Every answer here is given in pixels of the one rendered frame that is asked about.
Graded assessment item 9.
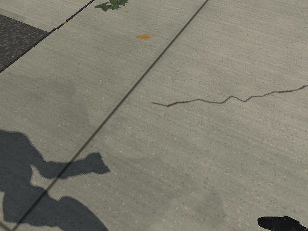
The robot right hand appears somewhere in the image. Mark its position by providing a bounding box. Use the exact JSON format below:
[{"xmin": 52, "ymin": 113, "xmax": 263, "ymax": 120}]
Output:
[{"xmin": 257, "ymin": 216, "xmax": 308, "ymax": 231}]

